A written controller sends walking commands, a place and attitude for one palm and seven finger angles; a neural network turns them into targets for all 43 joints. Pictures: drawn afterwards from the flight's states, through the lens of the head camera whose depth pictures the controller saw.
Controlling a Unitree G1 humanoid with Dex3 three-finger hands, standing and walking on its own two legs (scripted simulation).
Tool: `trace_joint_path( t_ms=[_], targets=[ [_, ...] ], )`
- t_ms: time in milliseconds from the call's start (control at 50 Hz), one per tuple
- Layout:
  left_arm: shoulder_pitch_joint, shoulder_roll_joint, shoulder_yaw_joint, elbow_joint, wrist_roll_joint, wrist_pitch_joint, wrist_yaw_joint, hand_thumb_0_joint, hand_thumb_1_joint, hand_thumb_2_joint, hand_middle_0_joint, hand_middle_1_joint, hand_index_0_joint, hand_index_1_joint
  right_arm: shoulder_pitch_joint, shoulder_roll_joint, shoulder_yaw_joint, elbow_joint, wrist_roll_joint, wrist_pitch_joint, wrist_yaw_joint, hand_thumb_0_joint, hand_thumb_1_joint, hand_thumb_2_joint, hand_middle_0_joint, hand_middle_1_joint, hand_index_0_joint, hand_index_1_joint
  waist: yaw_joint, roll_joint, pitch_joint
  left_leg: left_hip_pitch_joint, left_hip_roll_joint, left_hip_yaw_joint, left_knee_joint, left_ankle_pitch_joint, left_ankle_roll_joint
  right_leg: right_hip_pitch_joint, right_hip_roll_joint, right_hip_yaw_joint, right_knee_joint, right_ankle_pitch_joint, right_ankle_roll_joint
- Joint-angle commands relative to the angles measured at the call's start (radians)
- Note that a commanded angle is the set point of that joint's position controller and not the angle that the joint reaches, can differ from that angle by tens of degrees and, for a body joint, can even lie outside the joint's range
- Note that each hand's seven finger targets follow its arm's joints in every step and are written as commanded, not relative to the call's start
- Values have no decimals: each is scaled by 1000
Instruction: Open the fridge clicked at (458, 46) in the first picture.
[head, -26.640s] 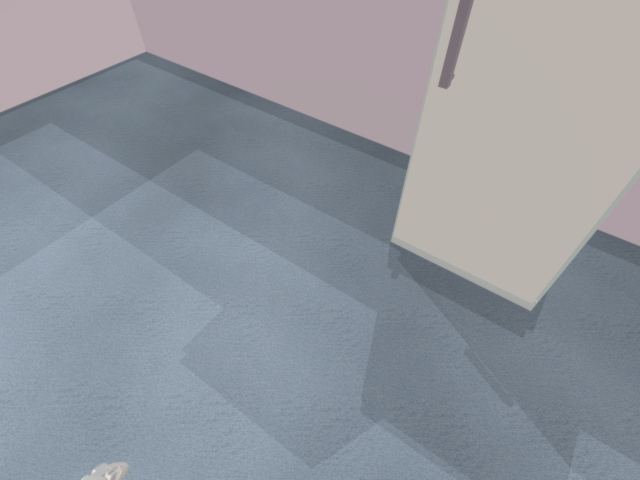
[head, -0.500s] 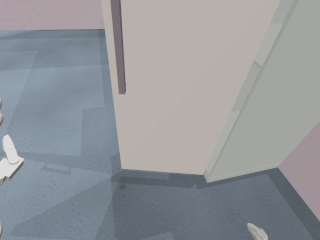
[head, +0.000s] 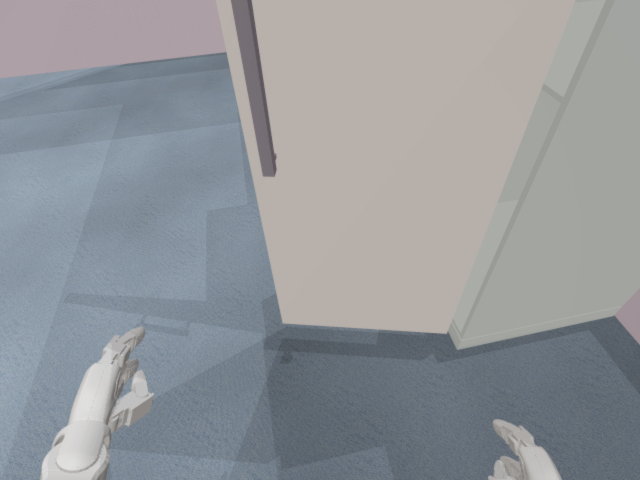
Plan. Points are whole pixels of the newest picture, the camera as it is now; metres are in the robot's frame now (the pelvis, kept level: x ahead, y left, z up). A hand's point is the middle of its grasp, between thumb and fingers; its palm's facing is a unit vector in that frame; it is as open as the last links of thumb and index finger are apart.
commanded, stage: let the arm hang, fingers relaxed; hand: left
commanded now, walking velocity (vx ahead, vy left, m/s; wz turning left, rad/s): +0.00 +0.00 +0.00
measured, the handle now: (259, 87) +0.70 +0.12 +0.17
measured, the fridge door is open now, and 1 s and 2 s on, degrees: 73 73 73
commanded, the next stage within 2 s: look to check the result in 0.96 s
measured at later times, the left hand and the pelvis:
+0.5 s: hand out of the picture -0.02 +0.20 -0.16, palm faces +0.02 -0.97 -0.24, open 7.3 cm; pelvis +0.01 +0.01 +0.02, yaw +1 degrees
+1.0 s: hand out of the picture +0.05 +0.19 -0.16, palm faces +0.01 -0.98 -0.19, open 7.3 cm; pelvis +0.03 +0.01 +0.02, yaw +0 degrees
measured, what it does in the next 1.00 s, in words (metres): stands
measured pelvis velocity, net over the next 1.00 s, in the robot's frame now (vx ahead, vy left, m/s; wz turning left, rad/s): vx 0.03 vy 0.01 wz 0.01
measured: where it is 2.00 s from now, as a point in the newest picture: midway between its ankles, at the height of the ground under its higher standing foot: outside the picture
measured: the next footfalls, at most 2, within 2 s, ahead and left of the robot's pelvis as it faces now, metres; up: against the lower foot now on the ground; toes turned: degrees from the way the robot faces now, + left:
none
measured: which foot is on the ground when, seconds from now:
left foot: down 0.00-1.00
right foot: down 0.00-1.00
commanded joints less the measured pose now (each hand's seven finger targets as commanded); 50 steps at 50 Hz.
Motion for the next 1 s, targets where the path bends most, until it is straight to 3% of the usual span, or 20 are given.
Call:
trace_joint_path(
  t_ms=[0, 20, 40, 60, 80, 120, 140, 180, 200, 260, 400, 620, 720, 800, 980],
  targets=[
    [91, 102, -46, 230, 9, -10, -23, 0, 900, 900, -200, -300, -200, -300, -34, -98, -34, -52, 21, 30, 1, 0, -900, -900, 200, 300, 200, 300, 63, -213, -70, -20, 101, -134, -54, 49, 36, 190, -99, 135, -466, 221, -21],
    [46, 114, -57, 282, 11, -9, -25, 0, 900, 900, -200, -300, -200, -300, -12, -38, -23, -27, 25, 44, 8, 0, -900, -900, 200, 300, 200, 300, 24, -240, 1, -6, 22, -63, 0, -151, -15, 50, -229, 283, -605, 105, -75],
    [-20, 140, -66, 315, 10, -3, -26, 0, 900, 900, -200, -300, -200, -300, 37, -40, -24, 3, 17, 60, 14, 0, -900, -900, 200, 300, 200, 300, -8, -141, 32, 83, 7, -26, 45, -188, -21, -72, -269, 291, -653, -40, -122],
    [-54, 114, -75, 361, 9, -3, -21, 0, 900, 900, -200, -300, -200, -300, 26, -33, -26, 36, 10, 74, 9, 0, -900, -900, 200, 300, 200, 300, -4, -182, 74, 102, 8, -29, 82, -151, -21, -115, -226, 297, -672, -31, -126],
    [-74, 89, -81, 409, 5, -7, -18, 0, 900, 900, -200, -300, -200, -300, 42, -32, -26, 67, 8, 74, 6, 0, -900, -900, 200, 300, 200, 300, -12, -179, 86, 124, 16, -33, 67, -86, -18, -93, -199, 259, -644, 110, -128],
    [-70, 48, -89, 503, -1, -17, -15, 0, 900, 900, -200, -300, -200, -300, 83, -12, -19, 128, 12, 63, -2, 0, -900, -900, 200, 300, 200, 300, -27, -68, 29, 213, 49, -57, -53, 55, -17, -31, -147, 162, -550, 315, -98],
    [-35, 28, -79, 534, 1, -20, -13, 0, 900, 900, -200, -300, -200, -300, 82, -22, -23, 145, 11, 56, -5, 0, -900, -900, 200, 300, 200, 300, -12, 3, -10, 236, 75, -88, -103, 126, -14, 16, -108, 121, -510, 364, -75],
    [15, 2, -78, 597, -3, -10, -10, 0, 900, 900, -200, -300, -200, -300, 64, -22, -27, 179, 9, 57, -11, 0, -900, -900, 200, 300, 200, 300, 16, 118, -10, 171, 114, -134, -170, 11, 1, 81, -71, 85, -523, 242, -58],
    [27, 4, -78, 625, -6, -7, -11, 0, 900, 900, -200, -300, -200, -300, 65, -20, -26, 197, 10, 59, -14, 0, -900, -900, 200, 300, 200, 300, 22, 126, 10, 136, 113, -140, -198, -43, 3, 103, -65, 81, -531, 219, -59],
    [46, -5, -84, 697, -8, -6, -13, 0, 900, 900, -200, -300, -200, -300, 108, -15, -29, 243, 14, 58, -20, 0, -900, -900, 200, 300, 200, 300, 25, 16, 14, 133, 115, -145, -228, -54, 7, 135, -63, 61, -542, 238, -59],
    [81, -19, -91, 787, -9, -10, -8, 0, 900, 900, -200, -300, -200, -300, 153, -5, -32, 310, 19, 54, -25, 0, -900, -900, 200, 300, 200, 300, 26, -48, 26, 168, 117, -136, -249, -15, 12, 141, -68, 43, -545, 272, -54],
    [84, -40, -95, 819, -4, -12, -2, 0, 900, 900, -200, -300, -200, -300, 135, 15, -25, 338, 18, 49, -23, 0, -900, -900, 200, 300, 200, 300, 26, -17, 71, 172, 117, -133, -284, 1, 11, 133, -72, 37, -539, 292, -40],
    [73, -49, -97, 817, -4, -15, -1, 0, 900, 900, -200, -300, -200, -300, 117, 19, -23, 340, 17, 47, -23, 0, -900, -900, 200, 300, 200, 300, 25, -36, 80, 189, 113, -125, -281, 35, 8, 128, -76, 42, -549, 311, -36],
    [69, -45, -96, 815, -5, -18, -2, 0, 900, 900, -200, -300, -200, -300, 110, 20, -21, 340, 17, 45, -22, 0, -900, -900, 200, 300, 200, 300, 24, -13, 72, 200, 112, -113, -276, 67, 5, 141, -80, 48, -555, 333, -35],
    [68, -41, -97, 812, -8, -24, -1, 0, 900, 900, -200, -300, -200, -300, 108, 14, -20, 344, 20, 42, -23, 0, -900, -900, 200, 300, 200, 300, 24, -45, 41, 243, 113, -104, -252, 160, 5, 167, -88, 49, -563, 392, -34]
  ],
)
